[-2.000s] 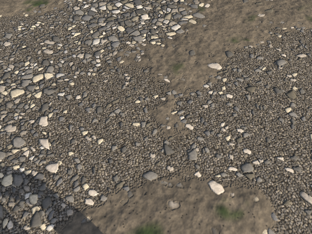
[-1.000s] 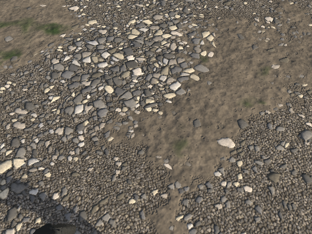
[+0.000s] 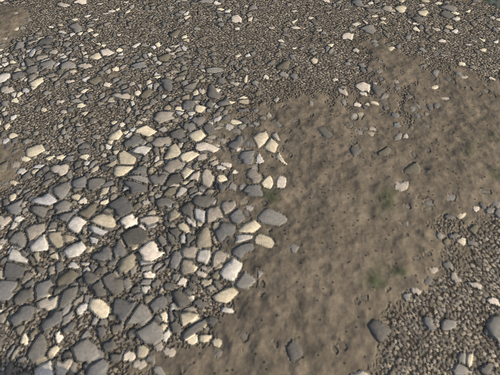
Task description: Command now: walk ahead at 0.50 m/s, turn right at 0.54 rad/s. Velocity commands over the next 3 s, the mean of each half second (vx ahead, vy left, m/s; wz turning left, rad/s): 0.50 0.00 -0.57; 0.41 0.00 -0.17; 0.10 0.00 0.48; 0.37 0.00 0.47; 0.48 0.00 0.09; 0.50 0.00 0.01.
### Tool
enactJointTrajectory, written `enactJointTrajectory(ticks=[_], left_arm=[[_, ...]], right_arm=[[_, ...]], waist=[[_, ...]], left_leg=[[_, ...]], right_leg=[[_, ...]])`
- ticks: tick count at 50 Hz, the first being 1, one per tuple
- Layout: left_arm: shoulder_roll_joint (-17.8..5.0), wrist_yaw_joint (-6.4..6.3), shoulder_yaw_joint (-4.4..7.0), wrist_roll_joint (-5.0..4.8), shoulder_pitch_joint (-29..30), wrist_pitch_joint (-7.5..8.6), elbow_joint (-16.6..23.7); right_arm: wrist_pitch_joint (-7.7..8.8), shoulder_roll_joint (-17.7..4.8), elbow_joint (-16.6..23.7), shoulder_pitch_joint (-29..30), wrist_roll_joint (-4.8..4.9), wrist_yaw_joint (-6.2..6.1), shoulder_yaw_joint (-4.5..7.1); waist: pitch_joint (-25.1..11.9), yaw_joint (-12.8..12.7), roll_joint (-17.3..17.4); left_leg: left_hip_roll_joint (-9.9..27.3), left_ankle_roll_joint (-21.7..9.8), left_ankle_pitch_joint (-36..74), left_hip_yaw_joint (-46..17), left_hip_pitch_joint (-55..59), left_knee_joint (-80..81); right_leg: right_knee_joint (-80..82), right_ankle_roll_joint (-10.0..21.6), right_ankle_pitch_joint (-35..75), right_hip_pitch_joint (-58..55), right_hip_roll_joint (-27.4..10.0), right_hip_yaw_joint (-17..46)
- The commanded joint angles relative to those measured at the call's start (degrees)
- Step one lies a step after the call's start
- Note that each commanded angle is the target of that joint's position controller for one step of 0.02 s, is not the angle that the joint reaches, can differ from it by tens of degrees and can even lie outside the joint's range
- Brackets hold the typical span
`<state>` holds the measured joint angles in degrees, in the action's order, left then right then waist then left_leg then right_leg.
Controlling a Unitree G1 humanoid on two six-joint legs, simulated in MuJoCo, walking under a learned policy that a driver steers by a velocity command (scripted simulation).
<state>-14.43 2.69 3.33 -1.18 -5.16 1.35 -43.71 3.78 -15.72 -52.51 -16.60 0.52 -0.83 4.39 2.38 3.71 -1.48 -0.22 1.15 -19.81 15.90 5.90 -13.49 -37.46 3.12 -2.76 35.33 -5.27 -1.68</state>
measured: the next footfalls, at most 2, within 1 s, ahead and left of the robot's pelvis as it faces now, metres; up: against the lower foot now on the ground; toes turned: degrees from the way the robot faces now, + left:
right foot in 0.06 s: +0.21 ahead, -0.11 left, +0.00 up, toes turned -5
left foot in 0.56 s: +0.53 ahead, +0.03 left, +0.00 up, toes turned -24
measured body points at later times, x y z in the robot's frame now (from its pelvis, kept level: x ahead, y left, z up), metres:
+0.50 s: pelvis +0.29 -0.04 +0.01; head +0.31 -0.07 +0.46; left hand +0.40 +0.24 -0.10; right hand +0.45 -0.33 -0.08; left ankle +0.50 +0.06 -0.70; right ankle +0.17 -0.10 -0.73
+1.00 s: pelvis +0.53 -0.12 +0.00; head +0.56 -0.14 +0.45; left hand +0.84 +0.00 -0.06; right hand +0.41 -0.38 -0.13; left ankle +0.50 +0.04 -0.73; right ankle +0.60 -0.27 -0.73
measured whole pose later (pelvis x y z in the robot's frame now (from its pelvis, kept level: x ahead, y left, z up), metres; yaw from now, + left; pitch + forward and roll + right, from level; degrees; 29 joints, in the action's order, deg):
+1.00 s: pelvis +0.53 -0.12 +0.00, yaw -20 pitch +2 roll +2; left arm -14.9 0.3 2.2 0.8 -1.8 4.5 -36.4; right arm 2.4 -16.4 -50.3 -22.0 1.5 -0.3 3.8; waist 1.9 6.2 -1.7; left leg -2.1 0.5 -20.5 -3.1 -7.1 -26.2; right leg -26.4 0.4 1.4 25.7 -1.1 3.5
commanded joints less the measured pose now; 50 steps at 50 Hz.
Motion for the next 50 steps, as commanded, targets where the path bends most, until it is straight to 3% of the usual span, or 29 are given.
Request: enactJointTrajectory(ticks=[1,2,3,4,5,6,7,8,9,10,14,19,24,26,27,28,29,30,31,32,33,34,35,39,42,46,48,49,50], left_arm=[[-6.4,0.6,2.13,-0.11,0.1,0.34,5.1],[-8.4,0.46,3.38,-0.33,-6.3,0.18,3.8],[-11.9,-0.32,5.43,-0.45,-16.1,-0.02,1.1],[-18.0,-1.63,7.12,-0.61,-21.2,-0.53,-0.2],[-20.2,-1.17,6.7,-0.28,-18.1,0.58,2.2],[-14.6,-0.64,5.03,0.03,-18.1,1.49,2.6],[-12.3,-0.62,4.37,0.17,-16.0,2.22,2.4],[-10.7,-0.66,3.87,0.03,-12.0,2.57,3.0],[-8.6,-0.88,3.2,0.25,-8.7,2.67,3.8],[-8.0,-1.19,2.83,0.83,-7.3,2.7,4.7],[-10.6,-2.71,3.47,0.38,-9.8,2.98,4.4],[-11.0,-3.7,3.57,0.03,-13.5,2.2,3.4],[-10.4,-4.1,3.56,-0.27,-16.5,1.39,2.1],[-10.6,-4.34,3.71,-0.08,-15.6,0.96,2.3],[-9.8,-4.29,3.4,-0.04,-14.6,0.8,2.7],[-7.3,-3.98,2.44,0.32,-13.9,0.93,3.6],[-4.3,-3.97,1.56,0.43,-17.3,1.17,4.7],[-4.2,-4.03,0.88,-0.82,-22.4,1.61,5.9],[-9.8,-4.01,2.02,-1.36,-20.4,1.54,4.8],[-11.5,-3.9,2.45,-0.97,-14.7,1.22,5.6],[-10.2,-3.85,2.25,-0.07,-11.7,1.29,6.2],[-8.9,-3.71,2.27,0.53,-10.5,1.4,6.5],[-7.5,-3.4,2.02,0.25,-11.1,1.45,6.6],[-4.5,-3.05,0.78,1.38,-7.5,2.15,8.1],[-3.0,-2.62,-0.14,1.66,-3.1,3.19,8.7],[-5.2,-2.2,0.57,1.19,1.2,3.36,9.8],[-7.0,-2.35,1.51,1.53,-1.8,3.53,8.9],[-8.7,-2.75,2.2,2.1,-4.4,3.6,8.2],[-12.7,-3.58,3.15,3.18,-9.0,3.47,8.2]], right_arm=[[-0.85,-12.1,3.1,1.8,0.95,-0.64,2.93],[-1.35,-12.5,3.4,2.9,1.16,-0.71,3.01],[-1.43,-11.7,3.8,3.4,1.12,-0.8,2.56],[-0.82,-6.3,5.6,1.2,-1.05,-0.68,0.94],[1.44,-2.2,8.3,-0.9,-0.98,0.06,-0.8],[3.44,-7.4,9.3,6.2,1.32,0.93,0.29],[4.52,-7.9,10.2,8.8,2.35,1.27,0.33],[4.9,-7.4,9.4,8.6,1.2,0.79,0.38],[4.52,-8.2,8.7,8.0,-0.16,0.43,0.97],[3.74,-8.4,8.5,7.0,-0.45,0.54,1.22],[1.85,-5.9,10.0,10.1,-1.44,0.29,0.77],[2.33,-3.9,13.1,19.8,-0.71,1.1,-0.24],[3.59,-6.3,15.0,22.4,-0.05,2.36,0.23],[4.2,-7.6,14.4,19.2,0.05,2.47,0.78],[4.51,-8.6,13.1,14.3,-0.16,2.21,1.42],[4.83,-10.6,11.9,7.2,-1.07,1.86,2.26],[4.63,-14.5,11.2,-1.2,-1.91,1.41,3.27],[3.75,-14.9,9.3,-4.2,-1.05,1.86,3.44],[3.35,-9.6,10.6,-1.4,-0.02,1.87,2.05],[2.72,-7.2,11.3,1.3,-0.21,1.56,1.35],[2.46,-6.5,10.7,3.1,-0.97,1.73,0.93],[2.5,-5.3,10.0,3.9,-1.39,1.89,0.42],[2.61,-5.1,9.4,4.2,-1.61,2.02,0.16],[2.76,-7.4,8.2,4.0,0.05,2.04,0.59],[1.57,-9.8,7.3,2.8,0.33,1.38,1.29],[-0.24,-10.6,5.7,-1.2,1.28,0.7,1.54],[-0.81,-10.4,6.4,0.5,1.59,0.2,1.49],[-0.76,-9.0,6.8,0.4,1.39,0.11,1.12],[-0.42,-5.9,8.5,0.5,0.13,0.13,0.11]], waist=[[-1.1,-4.2,6.3],[-4.6,-8.0,6.3],[-9.5,-13.0,4.4],[-13.4,-11.9,-7.3],[-21.4,-7.1,-13.5],[-19.2,-10.7,-5.3],[-12.1,-9.7,-3.7],[-8.0,-6.8,1.2],[-6.0,-4.8,1.0],[-5.6,-3.4,-0.4],[-3.5,-3.4,-0.1],[-1.4,-7.2,-3.1],[-1.4,-7.8,-4.1],[-2.1,-5.9,-6.0],[-4.1,-3.2,-6.3],[-10.1,0.3,-4.5],[-19.0,1.3,5.0],[-23.2,-0.7,22.3],[-16.1,0.1,14.3],[-9.3,0.9,8.8],[-4.9,0.0,5.1],[-2.8,-1.2,5.2],[-2.0,-2.6,6.6],[-1.0,-3.6,6.5],[-2.9,-2.5,6.1],[-4.6,-1.5,7.8],[-6.0,-4.3,7.9],[-7.5,-5.5,6.9],[-13.2,-7.0,1.2]], left_leg=[[17.3,-7.6,55.0,-3.0,1.3,-8.1],[16.2,-6.6,59.9,-2.0,-0.2,-17.4],[13.6,-4.3,54.2,-1.0,-7.5,-31.1],[8.3,-1.2,20.7,-0.9,-26.7,-51.0],[-3.1,0.7,-15.3,-13.9,-44.6,-65.8],[0.2,-0.9,-12.4,-21.4,-51.2,-67.7],[2.7,-2.4,-7.2,-20.7,-52.9,-64.4],[5.3,-2.6,-2.8,-20.7,-49.7,-58.9],[6.9,-2.2,-0.1,-20.8,-45.7,-54.2],[7.6,-1.7,1.7,-21.0,-42.2,-52.3],[6.2,1.9,9.0,-19.2,-41.6,-40.9],[2.2,2.7,24.6,-18.7,-37.6,-21.2],[0.7,0.9,22.0,-20.7,-35.5,-14.1],[0.3,-0.8,16.8,-20.3,-31.5,-13.2],[-0.2,-2.1,17.1,-19.0,-24.8,-10.9],[4.0,-4.9,17.1,-22.0,-12.2,-11.9],[15.7,-10.6,11.5,-37.4,8.0,-12.5],[24.7,-16.5,-2.0,-60.7,17.0,-5.8],[23.6,-14.7,-11.5,-58.5,11.7,-3.6],[21.2,-12.4,-8.8,-48.9,4.0,-2.9],[18.4,-11.8,-2.4,-43.2,-4.1,-1.4],[16.1,-11.9,2.8,-39.0,-9.0,-0.1],[14.4,-12.1,6.2,-36.1,-12.4,1.2],[12.8,-15.2,21.8,-30.3,-15.2,3.9],[9.9,-13.2,39.1,-23.5,-17.0,0.8],[9.7,-10.4,37.1,-25.1,-14.2,-4.7],[8.9,-7.9,32.0,-27.0,-15.3,-9.6],[6.5,-6.0,29.7,-26.3,-17.5,-14.1],[2.6,-3.3,17.0,-24.1,-24.1,-25.2]], right_leg=[[0.4,3.2,-7.6,-4.8,4.3,-4.4],[1.8,4.8,-8.3,-13.2,6.8,-5.7],[5.6,7.1,-5.2,-28.3,8.7,-4.2],[7.5,12.2,-6.5,-45.1,-2.8,15.8],[18.1,22.7,-17.5,-57.0,-13.6,48.7],[22.1,19.5,-18.0,-56.3,-13.4,46.3],[21.9,17.2,-14.4,-49.6,-11.5,37.6],[21.7,15.0,-8.6,-41.0,-8.7,31.0],[22.4,13.7,-3.0,-34.7,-6.6,26.1],[23.6,13.5,0.3,-30.7,-5.5,24.3],[25.5,13.4,8.0,-24.7,-3.0,18.8],[24.7,9.5,0.0,-22.1,0.4,16.4],[18.3,8.4,-2.1,-28.4,-2.5,23.2],[14.7,7.6,1.2,-30.0,-3.2,25.7],[10.8,6.5,4.8,-29.4,-1.5,25.3],[0.6,4.6,5.3,-25.7,1.7,22.5],[-17.5,0.9,-6.9,-11.0,8.2,15.8],[-32.0,-1.2,-31.8,4.4,10.8,12.2],[-37.8,-1.7,-28.8,9.5,6.4,13.6],[-38.5,-2.0,-24.0,10.0,4.3,11.2],[-35.9,-1.9,-20.3,7.8,2.9,10.1],[-32.8,-1.6,-18.1,5.7,1.6,10.4],[-30.6,-1.4,-17.2,3.0,0.9,9.9],[-16.9,-3.0,-14.1,1.7,-0.3,5.3],[-3.5,-4.6,-4.6,-6.2,2.7,3.0],[5.9,-4.4,2.0,-11.4,6.0,4.0],[12.0,-2.7,6.4,-18.8,6.0,4.5],[14.6,-1.1,11.2,-25.1,4.4,4.9],[11.8,2.4,28.3,-36.6,-5.0,11.8]])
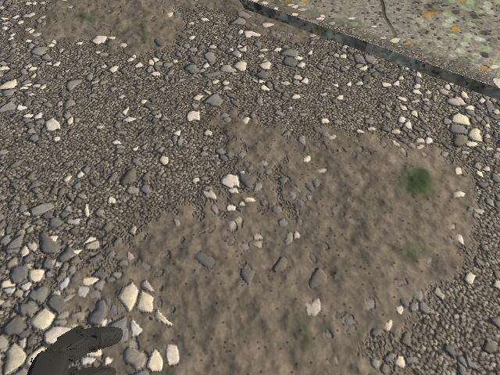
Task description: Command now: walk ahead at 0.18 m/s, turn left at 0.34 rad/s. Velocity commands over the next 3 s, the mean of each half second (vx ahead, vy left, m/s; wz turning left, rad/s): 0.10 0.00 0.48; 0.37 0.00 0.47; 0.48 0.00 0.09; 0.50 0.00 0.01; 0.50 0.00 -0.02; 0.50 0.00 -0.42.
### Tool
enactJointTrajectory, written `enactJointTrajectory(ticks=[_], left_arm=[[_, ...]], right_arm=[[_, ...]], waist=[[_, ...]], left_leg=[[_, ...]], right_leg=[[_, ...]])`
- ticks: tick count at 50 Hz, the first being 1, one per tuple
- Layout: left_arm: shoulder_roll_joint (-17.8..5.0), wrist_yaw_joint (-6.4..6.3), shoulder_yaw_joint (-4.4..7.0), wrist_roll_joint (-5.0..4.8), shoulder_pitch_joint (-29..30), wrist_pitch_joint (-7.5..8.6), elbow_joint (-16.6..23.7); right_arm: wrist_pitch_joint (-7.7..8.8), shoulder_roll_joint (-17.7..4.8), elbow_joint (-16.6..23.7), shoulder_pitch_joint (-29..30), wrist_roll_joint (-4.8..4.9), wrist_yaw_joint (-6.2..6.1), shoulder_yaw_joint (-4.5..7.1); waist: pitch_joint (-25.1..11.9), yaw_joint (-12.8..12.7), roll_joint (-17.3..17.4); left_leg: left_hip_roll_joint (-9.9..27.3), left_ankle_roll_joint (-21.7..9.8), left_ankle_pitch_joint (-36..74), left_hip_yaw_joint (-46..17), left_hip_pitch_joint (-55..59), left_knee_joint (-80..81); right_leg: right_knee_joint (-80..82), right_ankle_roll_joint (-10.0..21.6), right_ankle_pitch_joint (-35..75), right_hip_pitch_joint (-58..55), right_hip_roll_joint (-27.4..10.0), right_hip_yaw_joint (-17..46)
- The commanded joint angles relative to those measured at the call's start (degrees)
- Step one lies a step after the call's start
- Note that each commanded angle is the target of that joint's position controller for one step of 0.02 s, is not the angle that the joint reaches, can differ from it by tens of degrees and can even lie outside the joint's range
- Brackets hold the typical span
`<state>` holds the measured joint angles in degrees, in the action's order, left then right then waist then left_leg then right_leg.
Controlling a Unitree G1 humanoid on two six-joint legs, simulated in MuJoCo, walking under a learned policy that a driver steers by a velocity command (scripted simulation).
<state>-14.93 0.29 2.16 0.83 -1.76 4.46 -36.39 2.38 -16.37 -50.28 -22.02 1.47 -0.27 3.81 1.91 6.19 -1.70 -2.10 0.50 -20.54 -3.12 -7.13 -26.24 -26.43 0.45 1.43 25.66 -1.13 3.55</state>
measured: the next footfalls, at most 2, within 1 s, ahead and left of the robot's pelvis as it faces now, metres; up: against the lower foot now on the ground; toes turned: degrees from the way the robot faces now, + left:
left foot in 0.40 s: +0.08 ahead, +0.13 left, +0.00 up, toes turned +17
right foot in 0.88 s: +0.31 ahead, -0.02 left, +0.00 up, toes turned +32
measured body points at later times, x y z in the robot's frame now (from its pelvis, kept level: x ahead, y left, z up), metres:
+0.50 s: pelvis +0.05 +0.03 +0.00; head +0.07 +0.07 +0.45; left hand +0.12 +0.35 -0.12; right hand +0.26 -0.21 -0.08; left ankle +0.04 +0.12 -0.73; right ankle +0.11 -0.12 -0.68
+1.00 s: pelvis +0.23 +0.05 +0.01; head +0.24 +0.04 +0.46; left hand +0.19 +0.35 -0.09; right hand +0.45 -0.14 -0.11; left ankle +0.10 +0.13 -0.66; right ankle +0.28 -0.04 -0.73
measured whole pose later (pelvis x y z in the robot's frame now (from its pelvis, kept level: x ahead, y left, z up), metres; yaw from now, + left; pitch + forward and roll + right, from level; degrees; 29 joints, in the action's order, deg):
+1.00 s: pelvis +0.23 +0.05 +0.01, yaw +31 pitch +2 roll -1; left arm -15.5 1.6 3.7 -0.1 -12.8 6.3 -47.2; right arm 2.3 -17.3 -40.6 -19.1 1.3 -0.9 3.2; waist -1.8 -0.1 2.8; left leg -1.6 -2.1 -22.5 -5.9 -24.3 -61.2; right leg -25.0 1.9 -13.5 14.0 2.2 0.6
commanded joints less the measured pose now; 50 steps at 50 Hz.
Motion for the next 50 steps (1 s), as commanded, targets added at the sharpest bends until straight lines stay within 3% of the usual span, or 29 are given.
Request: enactJointTrajectory(ticks=[1,2,3,5,7,9,12,15,18,19,20,21,22,23,24,25,26,28,32,38,41,43,44,45,46,47,48,50], left_arm=[[-13.9,-1.67,4.43,1.88,-13.9,-0.9,1.6],[-11.6,-1.25,4.02,0.79,-14.9,-1.97,1.3],[-9.1,-1.11,3.38,0.01,-12.8,-2.43,1.3],[-6.6,-1.12,2.4,-0.21,-6.6,-2.81,1.2],[-7.4,-1.13,2.76,0.79,-2.6,-2.8,0.6],[-7.4,-1.44,3.0,0.95,-1.4,-2.54,-0.1],[-8.3,-2.07,3.46,0.38,-0.8,-2.69,-1.0],[-10.1,-2.07,4.07,-0.3,-1.5,-3.31,-2.2],[-11.2,-1.89,4.46,-1.76,-1.2,-3.97,-3.3],[-10.3,-1.89,4.33,-2.13,-2.5,-4.22,-4.1],[-8.3,-1.7,3.94,-1.77,-5.5,-4.55,-5.6],[-4.5,-1.2,2.86,0.89,-6.5,-4.71,-4.0],[-6.8,-1.5,3.45,0.65,-0.5,-4.3,-1.4],[-8.9,-1.42,4.17,-0.82,1.9,-3.89,-1.0],[-9.9,-1.28,4.78,-1.55,1.5,-3.5,-1.5],[-10.3,-1.45,5.16,-1.29,0.4,-3.18,-2.8],[-10.2,-1.44,5.26,-0.72,-0.3,-2.74,-3.3],[-8.9,-0.84,5.09,-0.68,-0.7,-1.43,-4.0],[-6.6,-0.02,4.26,-0.95,1.5,0.18,-4.2],[-7.2,1.24,3.52,-2.09,4.5,1.64,-2.9],[-8.1,1.7,3.57,-2.2,0.6,2.71,-4.2],[-9.0,1.32,4.02,-1.4,-6.0,3.16,-6.3],[-11.5,0.9,4.57,-0.51,-13.7,3.32,-7.6],[-18.7,0.99,6.35,0.04,-19.1,2.58,-9.8],[-14.9,1.49,5.63,-1.07,-19.3,2.59,-9.9],[-11.3,1.44,4.5,-1.44,-17.8,2.57,-9.6],[-9.5,1.3,3.82,-1.08,-16.0,2.41,-9.0],[-7.2,0.84,2.78,-0.64,-13.8,1.91,-9.0]], right_arm=[[1.06,-0.8,5.8,-2.9,-1.62,-0.42,-0.72],[0.53,-5.3,5.3,-5.4,-0.28,-0.5,0.08],[-0.43,-8.1,5.7,-1.8,0.32,-0.81,1.13],[-2.92,-8.1,6.1,1.7,-0.19,-1.83,1.83],[-4.94,-6.3,6.9,1.2,-0.46,-2.27,1.8],[-5.52,-5.0,8.2,2.1,-0.64,-2.18,1.71],[-5.57,-4.1,10.4,5.9,-0.98,-1.18,1.17],[-5.75,-5.4,12.2,8.1,-0.9,0.04,1.35],[-5.98,-6.1,12.5,7.1,-0.95,1.01,1.93],[-5.95,-6.8,12.0,5.8,-1.2,0.98,2.37],[-5.85,-9.2,11.9,4.4,-1.51,0.53,3.2],[-5.75,-15.5,13.0,3.3,-1.24,-0.81,4.56],[-4.52,-17.1,14.2,2.2,-2.46,-0.28,4.57],[-3.07,-15.1,13.9,2.6,-2.64,0.23,4.13],[-2.12,-13.0,13.8,4.8,-1.66,0.1,3.6],[-1.83,-11.3,14.1,6.7,-0.94,-0.3,2.93],[-1.73,-10.4,14.3,7.6,-0.79,-0.77,2.43],[-1.24,-9.5,14.5,6.6,-1.4,-1.38,2.04],[-0.29,-10.6,14.0,4.2,-0.87,-1.78,2.57],[-0.82,-11.9,13.4,1.8,0.01,-1.36,3.23],[-0.95,-9.9,13.0,2.0,-0.32,-0.98,2.48],[-0.96,-6.3,12.8,1.9,-0.65,-0.9,1.22],[-0.7,-2.9,13.6,2.7,-1.26,-0.85,0.04],[0.29,-1.4,16.5,0.5,-0.02,-0.97,-0.54],[0.9,-7.2,15.8,1.6,0.85,-1.32,0.75],[1.15,-9.2,15.3,4.2,0.9,-1.21,1.37],[1.23,-8.3,14.8,5.2,0.32,-1.06,1.17],[1.77,-6.9,15.5,7.9,-0.73,-0.27,1.01]], waist=[[-19.9,-7.1,-12.0],[-24.1,-8.1,-12.8],[-18.6,-8.2,-8.5],[-11.0,-6.4,-5.7],[-7.5,-4.1,-7.2],[-6.9,-3.7,-7.2],[-7.7,-4.6,-6.3],[-8.2,-5.3,-6.3],[-7.6,-3.8,-5.7],[-7.5,-3.6,-4.3],[-6.0,-3.8,1.8],[-5.3,-5.9,20.3],[-6.4,-2.0,18.4],[-5.4,-1.6,13.0],[-3.2,-3.2,11.2],[-2.3,-4.1,10.5],[-1.9,-4.9,11.2],[-2.9,-5.2,10.1],[-2.7,-4.2,9.7],[-1.0,-2.6,10.2],[-2.0,-4.3,10.8],[-4.2,-7.6,9.8],[-8.7,-10.7,3.5],[-10.7,-9.4,-14.3],[-6.2,-10.8,-11.2],[-1.5,-10.8,-7.3],[-0.7,-9.9,-5.2],[0.8,-8.5,-4.5]], left_leg=[[-0.9,0.9,-18.5,-0.6,-24.0,-29.3],[0.8,1.9,-22.3,-2.6,-26.9,-38.5],[2.7,2.6,-18.5,-2.0,-30.6,-42.6],[5.3,4.2,-11.9,-0.8,-30.9,-42.9],[5.5,5.1,-6.9,0.9,-24.4,-41.4],[5.8,4.9,-3.8,2.0,-22.0,-37.1],[6.7,3.5,0.6,2.7,-18.4,-27.6],[6.3,2.0,1.8,4.3,-15.0,-21.3],[4.7,-0.9,5.7,6.8,-9.4,-10.3],[3.2,-2.4,8.6,7.0,-5.6,-5.7],[4.9,-4.9,15.9,1.9,-1.3,1.0],[19.4,-12.1,28.0,-18.7,6.0,5.2],[23.8,-20.9,13.7,-29.4,2.9,9.9],[21.4,-19.3,-3.8,-28.3,2.1,13.2],[19.3,-16.0,-14.7,-26.4,1.4,14.5],[18.1,-13.9,-16.1,-24.8,1.1,15.1],[16.5,-12.9,-14.6,-22.9,0.3,15.7],[14.4,-12.0,-8.8,-20.1,0.9,16.2],[12.3,-12.0,-0.7,-16.5,0.9,15.4],[12.2,-12.9,-2.4,-20.5,-3.6,12.6],[12.3,-11.9,-1.5,-21.9,-4.0,9.5],[8.5,-9.2,-0.1,-19.8,-7.8,2.8],[4.5,-6.5,-1.3,-14.2,-14.0,-11.1],[-2.5,-3.4,-10.4,-5.6,-30.9,-27.7],[-0.2,-2.6,-12.7,-7.1,-39.8,-37.6],[1.7,-3.0,-7.7,-8.2,-42.5,-40.9],[3.2,-3.0,-3.4,-6.7,-41.9,-41.0],[6.2,-2.5,2.5,-4.7,-39.6,-37.1]], right_leg=[[-3.2,13.9,41.8,-39.8,-24.4,19.1],[-1.0,17.1,32.2,-38.3,-26.1,23.8],[1.4,15.6,21.4,-34.1,-22.3,19.9],[5.5,13.0,9.1,-23.3,-17.7,12.5],[9.7,12.7,4.2,-12.5,-15.2,6.3],[11.3,13.1,2.3,-10.1,-14.9,2.4],[11.4,13.3,1.7,-10.4,-15.8,-0.9],[10.4,12.9,1.0,-12.2,-17.5,-2.1],[6.1,9.6,-2.8,-12.8,-17.4,-4.0],[2.6,7.0,-7.1,-11.2,-15.8,-5.8],[-5.3,2.5,-14.2,-6.6,-12.3,-9.5],[-23.5,-4.1,-35.3,8.9,-3.7,-15.4],[-33.7,-4.2,-40.2,16.5,1.2,-5.2],[-36.1,-2.4,-34.5,18.8,-0.5,-0.9],[-35.0,-1.0,-28.1,20.4,-1.8,0.0],[-33.7,-0.9,-24.2,20.4,-2.4,0.0],[-31.9,-1.3,-20.3,19.1,-2.4,0.2],[-28.2,-1.8,-14.0,16.4,-1.2,-0.3],[-15.0,-3.1,-8.0,11.4,0.6,-0.2],[-3.6,-3.6,-10.4,2.5,2.0,0.3],[0.2,-1.5,-9.4,-5.1,1.5,-0.8],[3.2,0.8,-9.7,-16.5,-0.2,-0.6],[4.4,4.0,-14.6,-27.2,-8.4,8.3],[10.9,12.8,-30.0,-37.6,-18.9,31.4],[13.9,15.2,-40.1,-36.6,-21.4,38.9],[13.6,13.7,-37.9,-33.7,-19.3,32.9],[13.7,12.2,-32.5,-31.5,-16.4,26.9],[15.3,11.2,-21.6,-26.6,-13.4,19.3]])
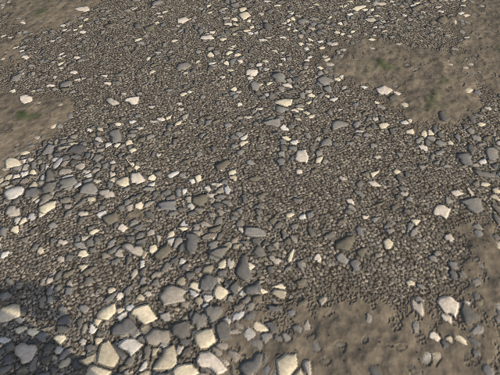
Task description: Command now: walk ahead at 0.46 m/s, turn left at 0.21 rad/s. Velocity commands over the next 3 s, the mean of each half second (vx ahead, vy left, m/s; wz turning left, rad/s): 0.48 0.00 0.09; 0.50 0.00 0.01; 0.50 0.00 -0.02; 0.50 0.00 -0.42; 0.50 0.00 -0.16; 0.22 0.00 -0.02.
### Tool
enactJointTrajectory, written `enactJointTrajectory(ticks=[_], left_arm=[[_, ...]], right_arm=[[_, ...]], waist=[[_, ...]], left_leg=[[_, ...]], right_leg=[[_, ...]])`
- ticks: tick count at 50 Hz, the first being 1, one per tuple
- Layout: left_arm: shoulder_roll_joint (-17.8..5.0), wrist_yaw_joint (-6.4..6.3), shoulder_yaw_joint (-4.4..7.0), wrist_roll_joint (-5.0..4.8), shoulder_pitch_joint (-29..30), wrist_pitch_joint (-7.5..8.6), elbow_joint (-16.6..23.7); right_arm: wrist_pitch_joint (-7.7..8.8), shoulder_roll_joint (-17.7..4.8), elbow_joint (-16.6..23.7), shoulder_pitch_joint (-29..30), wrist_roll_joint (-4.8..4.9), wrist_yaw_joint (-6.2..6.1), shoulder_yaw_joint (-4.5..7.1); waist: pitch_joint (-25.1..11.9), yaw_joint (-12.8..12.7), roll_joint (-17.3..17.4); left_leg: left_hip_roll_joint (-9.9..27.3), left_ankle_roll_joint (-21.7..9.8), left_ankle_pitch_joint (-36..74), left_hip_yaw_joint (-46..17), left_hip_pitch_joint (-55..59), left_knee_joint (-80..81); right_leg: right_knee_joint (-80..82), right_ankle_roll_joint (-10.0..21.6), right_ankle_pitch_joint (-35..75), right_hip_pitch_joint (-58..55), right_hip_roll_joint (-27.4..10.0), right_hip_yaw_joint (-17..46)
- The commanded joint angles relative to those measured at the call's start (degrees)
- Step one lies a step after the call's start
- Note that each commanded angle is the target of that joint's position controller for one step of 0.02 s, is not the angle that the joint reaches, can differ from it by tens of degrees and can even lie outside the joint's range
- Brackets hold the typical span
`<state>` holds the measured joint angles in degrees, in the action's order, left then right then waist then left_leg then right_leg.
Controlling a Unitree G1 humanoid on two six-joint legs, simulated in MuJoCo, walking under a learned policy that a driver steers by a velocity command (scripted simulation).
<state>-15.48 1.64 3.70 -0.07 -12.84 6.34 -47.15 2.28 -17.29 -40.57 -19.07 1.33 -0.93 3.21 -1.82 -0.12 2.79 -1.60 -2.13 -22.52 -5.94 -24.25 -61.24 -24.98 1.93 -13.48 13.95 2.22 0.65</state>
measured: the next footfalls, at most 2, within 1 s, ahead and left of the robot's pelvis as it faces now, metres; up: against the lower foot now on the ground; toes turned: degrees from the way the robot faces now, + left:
left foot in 0.34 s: +0.35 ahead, +0.15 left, +0.00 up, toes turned +2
right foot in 0.86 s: +0.65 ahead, -0.08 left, +0.00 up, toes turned +0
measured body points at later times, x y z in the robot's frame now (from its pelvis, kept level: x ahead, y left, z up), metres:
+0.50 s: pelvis +0.27 +0.06 +0.00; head +0.30 +0.07 +0.45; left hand +0.34 +0.34 -0.13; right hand +0.41 -0.20 -0.10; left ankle +0.31 +0.15 -0.74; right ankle +0.22 -0.09 -0.65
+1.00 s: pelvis +0.56 +0.00 +0.00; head +0.59 -0.01 +0.45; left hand +0.68 +0.27 -0.11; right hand +0.63 -0.28 -0.13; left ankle +0.48 +0.15 -0.65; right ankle +0.61 -0.08 -0.74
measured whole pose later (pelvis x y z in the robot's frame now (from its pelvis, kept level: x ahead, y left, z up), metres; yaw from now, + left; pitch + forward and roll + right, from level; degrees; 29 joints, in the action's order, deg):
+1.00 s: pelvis +0.56 +0.00 +0.00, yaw +1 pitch +1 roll +0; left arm -15.9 1.9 2.2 0.1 -10.3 4.5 -45.4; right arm 4.2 -17.5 -46.4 -17.8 1.2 0.2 2.8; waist 2.3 0.2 1.7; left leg 2.7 -1.3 -21.3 -1.6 -24.0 -64.8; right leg -26.8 3.3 -9.1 19.0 1.8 -2.6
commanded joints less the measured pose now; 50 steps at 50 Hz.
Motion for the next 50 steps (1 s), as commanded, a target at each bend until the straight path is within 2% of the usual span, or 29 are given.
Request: enactJointTrajectory(ticks=[1,4,7,11,14,15,16,17,18,19,20,21,22,23,25,27,30,33,38,40,41,42,43,44,45,46,47,48,50], left_arm=[[-6.3,-0.66,1.01,0.3,-2.5,-0.05,1.7],[-8.0,-1.08,1.23,-0.53,-3.8,-0.16,0.8],[-9.5,-1.4,1.34,-0.95,-5.6,-0.69,-0.1],[-10.5,-1.43,1.23,-1.57,-9.5,-1.46,-1.9],[-11.6,-1.7,1.53,-1.65,-10.0,-2.35,-2.6],[-12.3,-1.83,1.7,-1.66,-9.5,-2.64,-2.6],[-11.9,-1.95,1.45,-1.46,-9.3,-2.93,-2.4],[-10.2,-2.06,0.57,-0.37,-8.8,-2.83,-1.2],[-2.4,-1.63,-1.88,0.33,-16.1,-1.8,0.4],[-6.3,-1.15,-1.17,-0.7,-14.2,-0.55,-0.7],[-10.4,-0.86,0.09,-2.34,-8.5,0.04,1.4],[-9.9,-0.92,-0.13,-2.38,-4.5,0.29,2.4],[-9.1,-1.04,-0.08,-1.44,-2.9,0.11,2.6],[-8.6,-1.09,0.16,-0.88,-3.8,-0.5,2.3],[-6.1,-1.13,-0.33,-0.71,-5.7,-1.8,1.6],[-5.2,-1.39,-0.55,-0.26,-3.4,-2.62,2.4],[-4.7,-1.09,-0.87,0.19,3.1,-2.38,4.3],[-3.9,-0.27,-1.47,-0.16,9.8,-1.55,5.9],[-5.3,1.09,-1.33,-0.67,16.4,-1.01,8.8],[-6.3,1.43,-0.99,-0.62,15.2,-0.82,8.9],[-7.3,1.37,-0.48,-0.58,12.4,-0.72,8.3],[-9.1,1.02,0.66,-0.45,5.5,-0.7,6.3],[-12.5,0.44,2.0,-0.12,-4.3,-0.79,3.9],[-18.5,0.03,3.52,0.69,-11.0,-1.25,3.0],[-14.3,0.2,2.46,-0.52,-12.3,-1.55,2.3],[-11.6,0.08,1.4,-0.81,-8.5,-1.61,2.8],[-10.1,-0.09,0.96,-0.52,-4.7,-1.7,3.6],[-8.5,0.0,0.47,-0.08,-1.5,-1.65,3.9],[-6.5,0.18,-0.06,0.8,1.5,-1.11,4.3]], right_arm=[[1.97,-5.1,5.9,5.3,-0.63,0.76,1.38],[2.09,-2.6,7.6,9.1,-1.02,1.19,0.39],[2.61,-0.4,9.2,14.5,-0.82,1.8,-0.66],[2.85,-1.2,10.8,19.6,-0.01,2.83,-0.47],[2.92,-3.3,11.1,18.7,-0.08,3.32,0.46],[2.83,-4.8,10.1,14.9,-0.32,3.15,1.24],[2.57,-6.8,7.8,7.1,-0.48,2.74,2.5],[2.13,-9.5,5.7,-2.8,-0.8,2.02,3.54],[1.95,-15.8,4.7,-7.0,-1.74,1.9,4.59],[1.73,-10.6,4.3,-8.2,-1.09,2.03,3.39],[1.83,-8.4,4.4,-3.6,-0.98,2.07,2.37],[1.88,-7.1,4.6,0.1,-1.04,2.06,1.92],[2.03,-5.9,4.5,3.0,-1.44,2.33,1.49],[2.42,-4.6,4.6,5.0,-1.92,2.47,1.14],[3.16,-4.6,3.9,6.3,-1.53,2.64,1.29],[3.84,-5.7,2.6,5.9,-1.27,2.52,1.64],[3.76,-6.7,0.9,4.1,-1.23,1.91,1.94],[3.36,-8.2,-0.8,1.2,-0.77,1.4,2.25],[1.99,-9.4,-4.3,-3.6,-0.12,1.04,2.69],[1.24,-9.9,-5.1,-3.8,-0.06,0.73,2.9],[0.9,-10.3,-5.2,-3.1,-0.1,0.58,2.97],[0.5,-9.9,-5.2,-2.4,-0.21,0.43,2.69],[0.4,-7.8,-4.4,-2.7,-0.94,0.16,1.65],[1.46,-2.0,-2.6,-9.1,-1.22,0.66,-0.27],[2.63,-3.1,-3.5,-7.7,-0.79,0.81,-0.23],[3.44,-7.8,-2.2,-2.8,0.81,1.26,1.11],[3.79,-7.9,-1.1,1.2,1.16,1.27,1.01],[3.71,-7.4,-0.8,3.4,0.31,1.07,1.06],[2.5,-5.7,-1.6,1.4,-0.52,0.9,1.21]], waist=[[4.4,-1.8,-9.6],[4.8,-2.4,-8.7],[4.8,-4.0,-8.1],[5.8,-5.0,-8.0],[4.7,-2.5,-8.4],[2.0,0.2,-8.7],[-2.9,4.5,-7.9],[-9.9,8.8,-5.5],[-19.5,5.5,10.8],[-23.0,7.2,11.1],[-11.8,6.6,7.5],[-6.0,5.2,3.2],[-1.8,3.2,0.8],[-0.6,1.1,1.6],[0.3,-1.0,2.1],[2.2,-1.5,1.4],[4.3,0.1,-0.1],[5.4,2.7,-0.5],[6.4,4.3,-0.3],[5.2,3.0,0.8],[3.3,1.2,1.7],[-1.0,-2.5,1.5],[-8.8,-6.4,-0.2],[-18.2,-5.3,-12.9],[-21.5,-6.5,-16.6],[-12.4,-6.4,-12.7],[-6.5,-5.1,-9.0],[-1.7,-3.5,-6.4],[0.2,-0.1,-8.1]], left_leg=[[6.3,0.6,6.0,-0.4,-20.7,-0.2],[6.9,2.5,10.6,3.0,-19.5,7.8],[6.0,3.0,18.7,5.4,-14.5,19.7],[4.1,1.8,23.9,6.2,-9.2,28.0],[2.7,-0.9,19.9,6.5,-5.0,31.2],[1.2,-2.2,19.1,7.8,1.4,32.0],[-0.1,-3.9,19.8,9.0,12.6,33.2],[6.4,-6.6,19.9,2.7,29.4,30.7],[22.6,-15.8,10.5,-24.9,50.1,33.7],[24.5,-17.4,3.5,-37.9,49.6,42.1],[22.3,-14.6,3.1,-29.3,41.8,43.4],[19.6,-13.2,7.6,-21.7,33.3,44.5],[17.3,-12.5,13.2,-16.6,25.6,46.3],[15.5,-11.9,16.8,-13.0,20.4,48.2],[14.4,-12.5,19.6,-9.5,15.2,51.5],[14.1,-13.0,21.9,-6.2,12.9,53.6],[12.5,-11.8,23.1,-1.8,13.2,54.9],[11.3,-10.1,22.1,1.6,13.4,55.0],[15.4,-9.0,23.6,0.2,23.9,50.9],[16.5,-7.9,29.3,-0.2,27.5,47.7],[15.9,-7.2,37.6,0.4,28.2,44.0],[13.5,-5.8,46.0,2.6,27.2,35.7],[10.6,-3.8,41.4,4.9,19.6,22.4],[2.0,1.0,18.6,7.8,-4.3,-0.7],[-1.6,1.5,-10.4,0.4,-13.7,-9.8],[2.0,0.7,-8.4,-1.2,-19.5,-13.6],[5.1,0.1,-3.3,0.8,-19.8,-11.7],[7.1,0.3,0.7,2.0,-18.2,-7.8],[9.4,0.9,5.7,1.5,-11.5,-3.4]], right_leg=[[14.8,9.5,-2.6,-13.0,-15.5,19.5],[16.6,10.3,8.8,-10.8,-14.3,13.3],[16.5,9.1,15.6,-8.9,-12.5,7.6],[16.1,8.3,17.6,-10.4,-14.6,6.5],[11.6,6.6,29.0,-15.4,-16.4,5.7],[6.5,5.8,38.7,-15.8,-15.8,4.3],[-3.0,4.5,45.0,-13.6,-13.5,2.1],[-17.3,2.8,34.5,-3.3,-11.4,1.0],[-41.2,-1.2,-1.7,18.6,-1.6,-0.8],[-49.0,-0.9,-18.4,25.0,-1.0,6.3],[-51.1,-0.3,-15.3,30.0,-4.3,5.5],[-48.7,0.0,-10.3,29.3,-6.9,3.9],[-45.0,-0.4,-7.2,27.4,-8.5,3.2],[-42.3,-0.6,-4.8,23.7,-10.0,3.7],[-39.4,-1.6,-2.8,20.0,-10.5,3.2],[-35.0,-2.7,0.8,21.6,-10.8,2.9],[-23.7,-3.4,11.8,23.4,-10.5,2.5],[-12.8,-3.1,20.4,19.9,-8.2,0.5],[-5.4,-0.9,16.6,21.9,-6.7,1.1],[-3.9,0.6,11.7,19.5,-5.8,0.3],[-3.2,1.5,9.5,14.9,-4.3,-1.2],[-1.8,3.1,9.8,5.1,-2.4,-3.1],[-4.6,5.9,12.1,-11.0,-6.5,0.8],[-3.3,15.1,3.8,-34.8,-21.4,26.2],[5.9,17.5,-4.3,-38.1,-24.4,41.6],[7.5,14.5,-8.8,-31.6,-22.9,34.8],[8.6,12.6,-6.8,-23.6,-20.7,27.5],[10.5,11.8,-2.0,-15.5,-18.5,22.2],[13.9,11.1,4.9,-6.8,-15.6,16.5]])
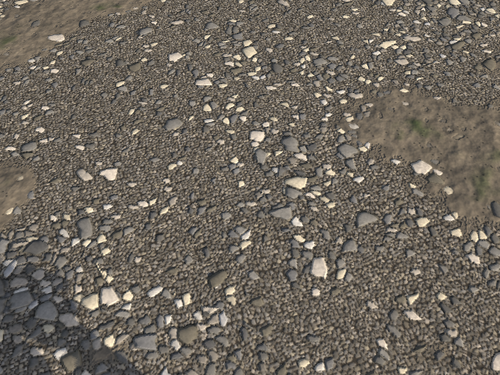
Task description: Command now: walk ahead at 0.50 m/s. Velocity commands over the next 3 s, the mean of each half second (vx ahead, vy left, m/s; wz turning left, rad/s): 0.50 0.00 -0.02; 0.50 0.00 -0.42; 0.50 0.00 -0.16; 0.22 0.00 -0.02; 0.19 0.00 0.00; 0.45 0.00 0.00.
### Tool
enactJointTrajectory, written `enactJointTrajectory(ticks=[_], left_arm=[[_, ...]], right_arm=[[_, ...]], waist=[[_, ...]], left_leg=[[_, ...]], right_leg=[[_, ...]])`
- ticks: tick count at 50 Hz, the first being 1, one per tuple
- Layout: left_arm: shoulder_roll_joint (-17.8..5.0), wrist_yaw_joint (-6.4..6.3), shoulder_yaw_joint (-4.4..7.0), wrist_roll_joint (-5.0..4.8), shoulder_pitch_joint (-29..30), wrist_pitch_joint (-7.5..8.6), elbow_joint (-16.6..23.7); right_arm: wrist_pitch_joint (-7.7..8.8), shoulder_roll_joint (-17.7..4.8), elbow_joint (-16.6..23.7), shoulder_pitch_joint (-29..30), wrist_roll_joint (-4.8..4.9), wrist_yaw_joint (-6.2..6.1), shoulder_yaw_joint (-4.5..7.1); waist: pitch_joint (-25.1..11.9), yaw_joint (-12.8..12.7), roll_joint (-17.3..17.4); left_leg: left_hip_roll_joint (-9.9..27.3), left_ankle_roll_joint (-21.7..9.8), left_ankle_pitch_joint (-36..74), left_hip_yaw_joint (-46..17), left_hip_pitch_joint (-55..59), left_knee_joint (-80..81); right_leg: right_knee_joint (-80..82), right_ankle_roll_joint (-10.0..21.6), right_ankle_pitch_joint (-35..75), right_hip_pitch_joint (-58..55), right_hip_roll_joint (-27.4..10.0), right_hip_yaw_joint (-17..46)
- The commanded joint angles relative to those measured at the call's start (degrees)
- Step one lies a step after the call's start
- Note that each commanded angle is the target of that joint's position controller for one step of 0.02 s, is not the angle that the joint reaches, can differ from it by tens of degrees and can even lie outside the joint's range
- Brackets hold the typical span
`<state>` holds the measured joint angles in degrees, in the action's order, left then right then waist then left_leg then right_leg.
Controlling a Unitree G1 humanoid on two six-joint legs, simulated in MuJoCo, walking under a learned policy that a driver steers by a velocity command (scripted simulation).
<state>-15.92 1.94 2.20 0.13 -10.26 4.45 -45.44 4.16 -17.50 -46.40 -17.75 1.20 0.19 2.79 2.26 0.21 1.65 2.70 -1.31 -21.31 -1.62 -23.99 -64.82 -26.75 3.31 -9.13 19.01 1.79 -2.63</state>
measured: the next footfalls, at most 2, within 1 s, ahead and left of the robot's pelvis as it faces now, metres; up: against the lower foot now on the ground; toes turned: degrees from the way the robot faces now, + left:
left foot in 0.38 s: +0.40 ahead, +0.15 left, +0.00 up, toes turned +2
right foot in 0.92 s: +0.67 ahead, -0.11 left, +0.00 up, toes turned -17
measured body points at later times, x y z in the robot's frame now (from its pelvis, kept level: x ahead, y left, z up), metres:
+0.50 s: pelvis +0.29 +0.06 +0.00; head +0.32 +0.07 +0.44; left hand +0.33 +0.34 -0.14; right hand +0.45 -0.21 -0.10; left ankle +0.36 +0.15 -0.74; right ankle +0.16 -0.09 -0.65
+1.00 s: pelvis +0.57 -0.01 -0.02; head +0.61 -0.03 +0.43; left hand +0.81 +0.20 -0.11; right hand +0.55 -0.30 -0.15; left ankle +0.42 +0.16 -0.65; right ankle +0.63 -0.10 -0.74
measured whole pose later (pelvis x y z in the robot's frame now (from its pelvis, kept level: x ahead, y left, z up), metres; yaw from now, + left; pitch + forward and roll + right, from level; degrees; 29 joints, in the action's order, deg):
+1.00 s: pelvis +0.57 -0.01 -0.02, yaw -16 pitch +1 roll +1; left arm -16.4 2.3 4.2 -1.2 -6.8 2.4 -41.2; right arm 4.0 -16.5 -50.6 -15.0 1.2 -0.3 3.3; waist 4.0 0.9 -0.1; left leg 2.4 0.1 -27.4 3.3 -11.2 -63.0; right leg -35.8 6.7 -10.9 26.3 3.1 -3.3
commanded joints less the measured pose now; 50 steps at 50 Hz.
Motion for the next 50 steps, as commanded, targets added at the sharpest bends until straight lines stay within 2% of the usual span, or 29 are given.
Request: enactJointTrajectory(ticks=[1,4,9,12,14,16,17,18,19,20,21,22,23,24,25,27,30,35,38,40,41,43,44,45,46,47,48,49,50], left_arm=[[-6.3,-0.07,1.58,0.41,-1.0,1.16,2.3],[-8.1,-0.57,2.14,0.03,-2.4,1.73,0.7],[-9.6,-1.51,2.41,-0.69,-6.7,1.06,-1.5],[-10.4,-1.65,2.64,-1.11,-10.4,0.26,-3.4],[-10.7,-1.88,2.86,-1.3,-11.5,-0.49,-4.4],[-11.2,-2.2,3.2,-1.41,-11.2,-1.14,-4.9],[-11.7,-2.34,3.36,-1.4,-10.5,-1.41,-4.8],[-11.8,-2.46,3.33,-1.38,-9.2,-1.77,-4.7],[-10.0,-2.6,2.61,-0.87,-9.3,-1.95,-4.2],[-5.1,-2.38,0.9,0.03,-13.9,-1.24,-2.4],[-1.9,-1.96,-0.23,-0.24,-17.1,-0.02,-3.3],[-8.2,-1.51,1.4,-2.11,-11.7,0.81,-2.8],[-9.5,-1.42,1.84,-3.07,-7.2,1.23,-1.2],[-9.1,-1.69,1.92,-2.54,-5.0,1.21,-1.0],[-8.4,-1.84,2.25,-2.02,-5.2,0.66,-1.2],[-6.0,-1.98,2.16,-2.03,-8.1,-0.96,-2.3],[-4.4,-2.28,2.15,-1.82,-6.1,-2.3,-1.3],[-2.8,-0.96,1.68,-1.2,1.3,-1.57,1.4],[-1.8,0.06,1.08,-1.11,7.2,-1.49,4.2],[-2.0,0.77,1.07,-1.19,9.6,-1.56,6.1],[-2.3,1.15,1.19,-1.22,10.2,-1.6,7.0],[-3.7,1.7,1.94,-1.28,8.6,-1.82,7.9],[-5.0,1.75,2.66,-1.33,5.8,-2.05,7.8],[-7.0,1.61,3.86,-1.51,-0.3,-2.21,6.6],[-10.2,0.83,5.76,-1.59,-9.8,-2.36,4.4],[-15.2,-0.6,7.01,-1.64,-15.8,-2.99,3.0],[-17.1,-0.41,6.71,-1.65,-12.6,-2.21,4.9],[-11.4,-0.17,5.15,-1.23,-13.2,-1.75,4.7],[-9.5,-0.2,4.58,-0.91,-10.9,-1.19,4.6]], right_arm=[[0.04,-4.3,3.7,-0.9,-0.51,-0.29,1.41],[-0.6,-3.4,5.1,2.8,-1.01,-0.63,1.14],[0.44,-1.2,7.3,12.9,-0.79,0.4,0.15],[0.87,-1.5,8.9,17.9,-0.27,1.31,0.0],[1.13,-2.1,9.9,19.7,-0.21,1.96,0.12],[1.28,-3.2,10.0,18.8,-0.31,2.4,0.44],[1.33,-4.2,9.4,16.3,-0.4,2.4,0.88],[1.35,-5.7,7.8,10.6,-0.56,2.18,1.78],[1.23,-8.5,5.1,1.5,-0.76,1.63,3.19],[1.04,-13.9,4.0,-6.1,-1.95,1.15,4.46],[0.75,-13.1,3.1,-8.3,-1.16,1.38,4.25],[0.77,-8.5,3.4,-6.5,-0.76,1.2,2.89],[0.84,-7.2,3.9,-2.1,-0.82,0.96,2.4],[0.96,-5.7,4.1,1.5,-1.18,0.9,1.97],[1.33,-4.1,4.2,4.0,-1.59,0.98,1.55],[2.23,-2.9,3.6,5.9,-2.02,1.12,1.46],[2.99,-4.2,1.9,5.8,-2.29,0.74,2.01],[2.54,-5.8,0.2,4.9,-2.06,-0.45,2.31],[1.64,-7.1,-1.6,1.5,-1.45,-0.92,2.74],[0.56,-7.7,-2.5,-0.1,-0.89,-1.01,3.06],[-0.02,-8.0,-2.8,-0.3,-0.64,-1.1,3.23],[-1.02,-9.4,-2.4,1.0,-0.32,-1.55,3.67],[-1.53,-10.2,-2.1,1.6,-0.22,-1.87,3.92],[-2.07,-10.6,-1.8,2.4,-0.23,-2.12,4.02],[-2.18,-10.3,-1.3,3.4,-0.1,-2.34,3.72],[-1.37,-5.3,-0.4,0.6,-2.15,-2.02,2.01],[0.74,-0.3,1.9,-3.2,-1.78,-0.83,0.12],[2.85,-6.4,1.5,2.7,0.66,0.28,1.46],[3.76,-7.1,2.9,6.6,2.15,0.67,1.63]], waist=[[-3.8,0.3,-6.9],[-1.5,0.3,-5.2],[0.5,-3.3,-4.4],[1.9,-5.1,-4.3],[2.3,-5.0,-4.6],[1.4,-3.5,-5.3],[-0.2,-1.9,-6.0],[-3.8,1.7,-6.0],[-10.3,5.6,-4.7],[-20.0,5.7,4.7],[-25.3,5.0,14.1],[-18.8,6.7,8.4],[-11.1,5.7,5.7],[-7.0,4.0,2.7],[-4.3,2.2,3.1],[-3.5,-0.1,4.2],[-0.8,-0.7,2.5],[1.1,1.5,1.2],[2.9,3.9,-0.1],[3.5,4.4,-0.1],[3.5,4.1,0.1],[1.1,1.9,2.0],[-1.2,0.0,3.2],[-4.6,-3.6,3.5],[-9.3,-8.7,1.8],[-14.6,-8.5,-9.4],[-22.2,-3.2,-17.5],[-21.1,-7.2,-8.2],[-13.2,-6.6,-6.3]], left_leg=[[5.3,0.6,5.3,-2.4,-10.4,1.2],[5.9,2.4,11.8,-1.9,-13.3,8.4],[3.6,2.4,26.7,0.8,-11.0,27.1],[2.4,1.7,27.3,0.9,-11.8,32.3],[2.0,0.4,24.2,0.4,-13.0,34.5],[1.2,-1.1,19.8,0.7,-11.0,35.9],[-0.1,-2.0,17.6,1.8,-7.0,36.4],[-1.9,-3.3,17.7,3.7,1.5,37.8],[-1.1,-5.3,19.3,3.0,15.8,36.8],[12.8,-12.2,17.2,-16.3,38.8,35.1],[20.2,-17.3,6.2,-37.3,48.0,43.6],[18.8,-14.4,-0.3,-34.1,43.6,46.3],[17.4,-12.3,2.2,-25.9,35.4,47.9],[15.3,-11.1,6.5,-20.1,27.8,49.9],[13.4,-10.3,10.5,-15.2,22.3,52.1],[11.7,-9.9,14.9,-9.3,16.8,55.5],[11.5,-10.1,21.8,-2.3,14.9,57.9],[9.1,-7.9,26.0,7.7,16.9,59.2],[11.1,-7.8,27.8,9.8,22.3,58.4],[12.8,-7.5,31.6,10.7,27.8,56.1],[13.5,-7.1,35.2,11.2,30.0,54.3],[13.8,-5.9,52.2,12.8,32.4,48.2],[13.7,-5.3,61.4,13.4,32.8,42.9],[12.8,-4.4,66.2,14.0,31.3,34.1],[10.4,-2.3,60.9,15.1,24.3,21.0],[6.2,-0.1,26.7,14.8,7.7,2.6],[-6.1,2.4,-12.6,4.5,-13.5,-15.1],[-2.3,1.0,-9.9,-3.9,-19.1,-16.6],[0.2,-0.5,-5.3,-2.9,-20.8,-13.8]], right_leg=[[17.0,10.4,3.5,-10.0,-14.8,17.8],[19.5,11.1,10.2,-8.9,-14.2,12.9],[20.2,8.3,11.4,-10.7,-11.4,6.2],[18.9,8.3,10.3,-15.7,-13.6,6.8],[16.8,7.7,12.4,-20.2,-15.6,7.5],[13.7,6.7,17.6,-23.5,-16.9,7.9],[10.6,6.1,24.7,-24.2,-16.7,7.5],[3.7,4.9,33.5,-23.4,-14.9,5.7],[-7.7,3.2,33.5,-18.1,-11.8,3.5],[-28.9,-0.1,15.1,1.3,-5.7,0.6],[-41.9,-1.7,-24.1,16.1,1.9,6.0],[-47.1,-0.8,-23.8,22.3,-1.4,10.7],[-46.2,-0.3,-18.3,24.1,-4.2,9.2],[-43.3,-0.5,-13.3,22.3,-6.6,8.2],[-40.5,-0.9,-9.9,19.7,-8.3,8.5],[-38.7,-1.8,-6.4,14.7,-9.5,8.8],[-34.7,-3.1,-0.9,18.0,-9.6,9.7],[-17.7,-3.2,14.0,17.7,-8.3,5.9],[-11.6,-2.2,14.8,19.2,-7.7,3.4],[-9.4,-1.2,11.5,21.6,-7.2,2.2],[-8.7,-0.5,9.0,21.8,-6.7,1.3],[-8.5,1.5,3.3,17.1,-3.8,-1.7],[-9.1,2.8,0.1,12.7,-1.7,-3.4],[-8.5,4.3,-1.3,4.8,0.5,-4.3],[-4.1,6.7,2.1,-9.8,2.0,-2.8],[-4.1,10.5,4.8,-27.2,-9.4,14.6],[6.1,22.7,-6.6,-42.3,-21.9,48.3],[10.3,19.5,-8.5,-41.1,-21.5,45.4],[10.4,16.9,-5.1,-33.8,-19.6,36.1]])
